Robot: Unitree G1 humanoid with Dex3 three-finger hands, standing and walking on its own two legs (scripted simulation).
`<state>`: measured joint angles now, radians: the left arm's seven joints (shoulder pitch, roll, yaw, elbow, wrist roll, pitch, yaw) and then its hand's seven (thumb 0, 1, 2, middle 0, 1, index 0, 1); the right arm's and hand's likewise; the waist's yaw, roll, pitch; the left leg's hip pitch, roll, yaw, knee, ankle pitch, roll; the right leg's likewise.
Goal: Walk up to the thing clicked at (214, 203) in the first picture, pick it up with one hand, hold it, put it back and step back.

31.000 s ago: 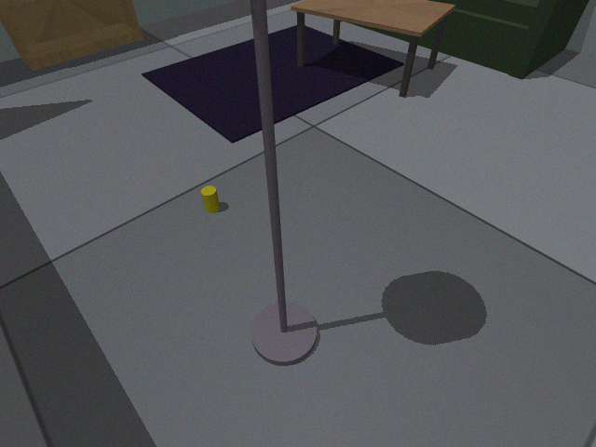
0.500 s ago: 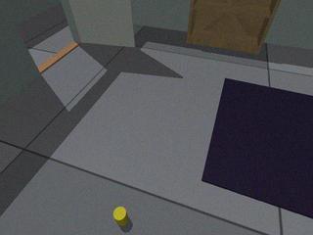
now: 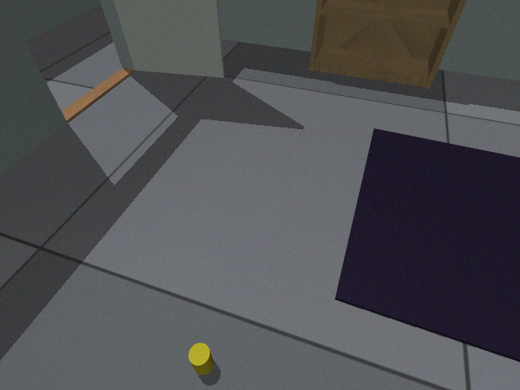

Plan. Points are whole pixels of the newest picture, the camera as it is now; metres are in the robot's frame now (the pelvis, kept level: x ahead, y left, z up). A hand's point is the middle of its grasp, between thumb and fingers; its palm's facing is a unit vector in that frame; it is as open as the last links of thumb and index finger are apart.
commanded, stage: stand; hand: left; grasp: from above
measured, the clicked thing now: (201, 359) +0.40 +0.22 -0.72
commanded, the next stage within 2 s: rise first in 0.08 s
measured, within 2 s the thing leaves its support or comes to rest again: neither
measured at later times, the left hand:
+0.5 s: hand out of the picture +0.15 +0.25 -0.17, palm faces -0.05 -0.93 -0.36, open 10.4 cm
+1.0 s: hand out of the picture +0.12 +0.26 -0.24, palm faces -0.16 -0.88 -0.45, open 14.1 cm
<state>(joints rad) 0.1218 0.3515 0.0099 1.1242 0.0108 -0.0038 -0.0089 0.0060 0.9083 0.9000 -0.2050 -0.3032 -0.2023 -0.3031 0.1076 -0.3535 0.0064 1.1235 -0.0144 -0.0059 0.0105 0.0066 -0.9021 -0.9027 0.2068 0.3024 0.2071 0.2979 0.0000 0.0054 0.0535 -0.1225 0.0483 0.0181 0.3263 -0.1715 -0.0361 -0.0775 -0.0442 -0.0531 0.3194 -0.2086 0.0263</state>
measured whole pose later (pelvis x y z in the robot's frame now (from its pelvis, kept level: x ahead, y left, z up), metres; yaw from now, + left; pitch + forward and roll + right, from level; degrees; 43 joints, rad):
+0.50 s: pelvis -0.01 +0.00 -0.02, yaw -1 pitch +7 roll +0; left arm -0.03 0.33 0.16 0.97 0.12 0.06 -0.02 0.01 0.22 0.94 -0.11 -0.87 -0.12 -0.85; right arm 0.23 -0.24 -0.03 0.75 0.02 -0.03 -0.01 0.01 -0.94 -0.91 0.21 0.30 0.21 0.30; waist -0.03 -0.01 0.02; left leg -0.45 0.06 0.02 0.61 -0.28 -0.03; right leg -0.42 -0.04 -0.03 0.61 -0.31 0.02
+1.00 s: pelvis -0.02 +0.01 -0.10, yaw -1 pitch +17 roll -2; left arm 0.23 0.30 0.14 0.51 0.25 0.20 0.01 0.00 -0.53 0.98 -0.07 -1.09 -0.07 -1.09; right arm 0.18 -0.23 -0.03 0.57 -0.01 -0.13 -0.01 0.01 -0.89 -0.90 0.21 0.30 0.21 0.30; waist -0.03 0.00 -0.10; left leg -0.95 0.07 -0.02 1.14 -0.50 -0.02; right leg -0.88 -0.04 -0.04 1.11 -0.53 0.03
